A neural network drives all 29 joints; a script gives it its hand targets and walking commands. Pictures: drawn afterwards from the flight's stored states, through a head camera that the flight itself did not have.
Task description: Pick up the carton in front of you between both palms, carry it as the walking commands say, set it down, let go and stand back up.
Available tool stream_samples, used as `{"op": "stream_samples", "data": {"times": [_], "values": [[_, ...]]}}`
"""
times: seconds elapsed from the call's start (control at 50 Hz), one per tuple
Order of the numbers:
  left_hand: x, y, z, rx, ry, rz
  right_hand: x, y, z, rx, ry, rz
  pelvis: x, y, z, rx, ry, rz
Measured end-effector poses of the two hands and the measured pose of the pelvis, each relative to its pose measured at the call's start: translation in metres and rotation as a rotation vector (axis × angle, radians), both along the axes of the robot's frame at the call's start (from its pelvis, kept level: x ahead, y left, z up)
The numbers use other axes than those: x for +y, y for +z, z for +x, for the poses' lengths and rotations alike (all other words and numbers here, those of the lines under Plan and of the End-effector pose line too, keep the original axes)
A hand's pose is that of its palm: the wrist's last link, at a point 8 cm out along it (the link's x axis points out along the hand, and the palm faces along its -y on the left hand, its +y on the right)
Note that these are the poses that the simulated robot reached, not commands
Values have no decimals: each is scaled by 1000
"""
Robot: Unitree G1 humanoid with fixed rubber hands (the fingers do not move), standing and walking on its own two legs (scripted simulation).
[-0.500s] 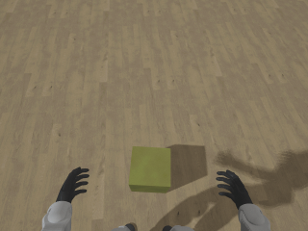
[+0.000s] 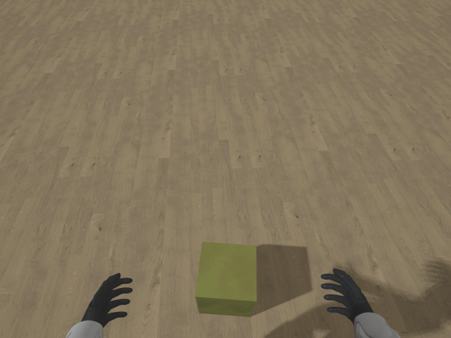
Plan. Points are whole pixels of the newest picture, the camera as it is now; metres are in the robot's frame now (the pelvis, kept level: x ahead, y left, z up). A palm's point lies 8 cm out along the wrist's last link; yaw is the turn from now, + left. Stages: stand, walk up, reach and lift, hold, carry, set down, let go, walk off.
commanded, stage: let go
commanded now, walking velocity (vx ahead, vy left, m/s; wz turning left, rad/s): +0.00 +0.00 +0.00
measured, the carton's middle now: (226, 280) +0.40 -0.01 -0.65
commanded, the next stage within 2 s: stand in 0.04 s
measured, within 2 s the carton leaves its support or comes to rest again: neither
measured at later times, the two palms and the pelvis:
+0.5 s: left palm (63, 334) +0.14 +0.29 -0.09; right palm (382, 319) +0.16 -0.28 -0.09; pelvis +0.02 +0.00 +0.00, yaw +0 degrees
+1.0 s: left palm out of the picture +0.11 +0.30 -0.09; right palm (394, 337) +0.13 -0.30 -0.09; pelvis +0.01 +0.00 +0.00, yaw +1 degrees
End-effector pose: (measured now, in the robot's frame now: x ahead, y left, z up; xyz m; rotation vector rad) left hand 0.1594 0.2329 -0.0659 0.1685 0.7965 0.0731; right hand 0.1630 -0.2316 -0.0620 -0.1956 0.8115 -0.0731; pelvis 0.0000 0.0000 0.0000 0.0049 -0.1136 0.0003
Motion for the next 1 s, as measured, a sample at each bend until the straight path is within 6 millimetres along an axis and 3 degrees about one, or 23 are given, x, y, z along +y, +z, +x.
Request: {"op": "stream_samples", "data": {"times": [0.06,0.2,0.32,0.64,1.0], "values": [[2,-5,-3,3,3,20,-5,1,1,-3,-13,-32,0,-2,1,11,-2,-1],[39,-16,-19,77,36,154,-38,-12,-4,24,-34,-141,0,-4,7,86,3,-9],[57,-18,-23,121,51,199,-50,-18,-6,71,-39,-172,1,-3,15,107,5,-9],[60,-23,-19,163,62,200,-54,-27,-10,136,-40,-185,2,0,24,102,10,-7],[69,-28,-49,238,83,208,-64,-28,-34,199,-51,-201,2,4,12,82,10,-7]]}}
